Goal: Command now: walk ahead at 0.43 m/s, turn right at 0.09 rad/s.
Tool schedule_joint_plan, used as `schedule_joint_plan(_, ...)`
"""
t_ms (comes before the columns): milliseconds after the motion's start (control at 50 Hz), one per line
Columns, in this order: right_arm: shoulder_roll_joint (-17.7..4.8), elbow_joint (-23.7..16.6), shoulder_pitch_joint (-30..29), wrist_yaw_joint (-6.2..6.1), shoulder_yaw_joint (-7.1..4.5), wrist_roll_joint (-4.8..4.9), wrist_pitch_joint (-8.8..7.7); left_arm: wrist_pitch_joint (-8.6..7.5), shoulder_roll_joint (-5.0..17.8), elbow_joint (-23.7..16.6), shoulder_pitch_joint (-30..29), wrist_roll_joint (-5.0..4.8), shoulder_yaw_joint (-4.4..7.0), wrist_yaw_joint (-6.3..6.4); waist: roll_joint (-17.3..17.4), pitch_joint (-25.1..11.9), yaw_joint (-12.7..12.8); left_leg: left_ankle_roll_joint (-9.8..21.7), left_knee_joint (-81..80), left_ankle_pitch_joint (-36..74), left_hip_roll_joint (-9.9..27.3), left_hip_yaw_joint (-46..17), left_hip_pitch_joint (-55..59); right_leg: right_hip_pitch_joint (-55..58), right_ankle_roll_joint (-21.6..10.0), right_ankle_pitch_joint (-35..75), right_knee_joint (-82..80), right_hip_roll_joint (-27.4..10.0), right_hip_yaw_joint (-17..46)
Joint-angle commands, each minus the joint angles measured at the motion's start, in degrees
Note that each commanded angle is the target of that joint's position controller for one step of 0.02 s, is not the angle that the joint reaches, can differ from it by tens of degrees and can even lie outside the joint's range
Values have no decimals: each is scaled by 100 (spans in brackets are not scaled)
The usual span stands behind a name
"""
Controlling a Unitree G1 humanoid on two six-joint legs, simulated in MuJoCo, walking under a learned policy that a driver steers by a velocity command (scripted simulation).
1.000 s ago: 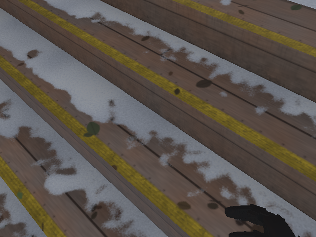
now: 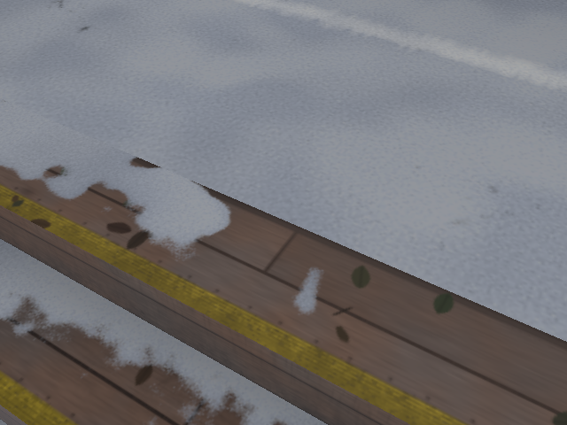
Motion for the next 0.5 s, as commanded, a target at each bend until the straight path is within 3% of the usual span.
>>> schedule_joint_plan(20, -1072, 643, 2573, -168, -418, 120, -272, 55, 324, -111, 728, 85, 197, -213, 656, -1426, -535, 1017, -732, 3805, 473, -623, 4021, -393, -226, 6104, 2432, -616, 424)
schedule_joint_plan(40, -1237, 895, 3191, -268, -589, 153, -503, -35, 29, -482, 303, -536, 172, 356, 1636, -803, -991, 1730, -1304, 7482, 2241, -2553, 5309, -2890, 388, 307, 4620, 444, -673)
schedule_joint_plan(60, -777, 979, 2954, -290, -478, 180, -572, 5, 3, -484, 17, -411, 105, 547, 759, -530, -723, 1829, -1435, 6536, 2020, -2652, 4825, -3531, 456, 334, 5705, 23, -612)
schedule_joint_plan(80, -1459, 1087, 3050, -114, -719, -170, -220, 388, 323, -526, 127, -149, 227, 85, 1344, -946, -887, 2247, -1735, 4749, 2090, -3492, 4935, -4377, 364, -193, 8260, 389, 88)
schedule_joint_plan(100, -1078, 1193, 2645, -49, -623, -321, -92, 480, 648, -774, -450, -194, 351, 8, 772, -232, -808, 2046, -1591, 3771, 1933, -3090, 4457, -5910, -21, 90, 9682, 446, 257)
schedule_joint_plan(120, -585, 1327, 2222, 35, -442, -394, 14, 532, 366, -950, -590, -118, 248, 19, 133, -30, -498, 1828, -1603, 3433, 1761, -2542, 3617, -6338, -383, 741, 9832, 221, 356)
schedule_joint_plan(140, -153, 1406, 1876, 115, -268, -318, 38, 584, -9, -1225, -658, 27, 55, -15, -62, -85, -48, 1677, -1705, 3189, 1519, -1942, 2966, -6276, -539, 817, 9523, -156, 11)
schedule_joint_plan(160, 122, 1472, 1604, 124, -150, -174, -21, 619, -185, -1377, -695, 141, -82, -57, -21, -123, 235, 1470, -1837, 2288, 1198, -1423, 2470, -6171, -545, 540, 9059, -490, -363)
schedule_joint_plan(180, 151, 1605, 1780, 64, -130, -179, -69, 658, -421, -1534, -884, 87, -264, -107, 586, 61, 185, 1417, -2163, 1210, 967, -1359, 1902, -6316, -555, -130, 9671, -548, -633)
schedule_joint_plan(200, 73, 1680, 1958, -29, -141, -284, -138, 658, -448, -1578, -1032, -4, -366, -81, 541, 141, 55, 1347, -2327, 157, 875, -1470, 1661, -6527, -484, -153, 9863, -585, -746)
schedule_joint_plan(220, -85, 1621, 1987, -40, -150, -438, -206, 635, -296, -1675, -1241, -124, -432, -2, 112, 195, -42, 1212, -2330, -469, 774, -1579, 1267, -6497, -356, 569, 9394, -708, -779)
schedule_joint_plan(240, -333, 1447, 1882, -31, -151, -512, -290, 611, -43, -1797, -1611, -150, -432, 52, -159, 217, -118, 1141, -2438, -805, 534, -1419, 835, -6159, -100, 1145, 8193, -887, -984)
schedule_joint_plan(260, -552, 1417, 2143, -50, -164, -472, -319, 571, 140, -2073, -2237, -207, -429, 150, -36, 311, -340, 1215, -2625, -796, 496, -1624, 555, -6103, 187, 1099, 7712, -996, -1021)
schedule_joint_plan(280, -772, 1347, 2180, -62, -195, -284, -346, 620, 173, -2168, -2649, -148, -451, 206, 409, 271, -347, 1305, -2903, -659, 596, -1761, 533, -5831, 368, 386, 6982, -991, -1240)
schedule_joint_plan(300, -796, 1352, 2544, -66, -182, -171, -371, 659, 54, -2160, -2798, -117, -489, 267, 691, 351, -402, 1316, -2897, -382, 831, -2179, 906, -6027, 428, -41, 6803, -1001, -1093)
schedule_joint_plan(320, -790, 1142, 2524, -35, -169, -42, -442, 627, 29, -1993, -2380, -64, -474, 331, 852, 226, -252, 1252, -2686, 982, 965, -2152, 1219, -5817, 490, 80, 6612, -1026, -1187)
schedule_joint_plan(340, -882, 996, 2564, 0, -199, 53, -503, 601, 160, -2035, -2581, -47, -439, 353, 751, 102, -272, 1268, -2690, 2079, 1024, -2149, 1505, -5494, 508, -199, 5812, -985, -1302)
schedule_joint_plan(380, -1137, 638, 2243, 48, -300, 164, -603, 702, 123, -2090, -2566, -12, -430, 326, 798, -68, -63, 1334, -2553, 4794, 1048, -1839, 1621, -4236, 452, -192, 4662, -691, -1675)
schedule_joint_plan(400, -1315, 563, 2201, 55, -383, 206, -643, 792, 108, -2121, -2514, -87, -408, 310, 1045, -272, 19, 1473, -2516, 6445, 1106, -1761, 1755, -3572, 404, 155, 4251, -469, -1893)
schedule_joint_plan(420, -1485, 529, 2245, 94, -515, 312, -655, 832, 215, -2133, -2342, -129, -359, 323, 1245, -403, 24, 1589, -2273, 7992, 1198, -1727, 2396, -3360, 297, 109, 3492, -200, -1922)
schedule_joint_plan(440, -1564, 481, 2164, 166, -621, 273, -653, 858, 393, -2069, -2033, -161, -270, 408, 1367, -713, 81, 1527, -1794, 9211, 1162, -1562, 2833, -2921, 70, 577, 2957, -120, -1698)
schedule_joint_plan(460, -1332, 282, 2092, 219, -671, 117, -642, 850, 719, -1887, -1252, -174, -168, 538, 669, -1667, 153, 1129, -747, 9299, 921, -1294, 2222, -1428, -687, 2880, 3066, -662, -463)
schedule_joint_plan(480, -785, -94, 2038, 255, -549, -77, -648, 869, 972, -1756, -348, -126, -57, 712, -516, -2438, 266, 764, 100, 6193, 322, -1339, 832, -55, -1520, 3181, 1602, -1528, 1559)
schedule_joint_plan(500, -319, -103, 1604, 196, -451, 12, -435, 818, 1207, -1803, 124, 328, 75, 712, -2153, -1763, 926, -3, 3698, -1351, -859, -1607, -883, -305, -2390, 2429, -585, -2908, 4152)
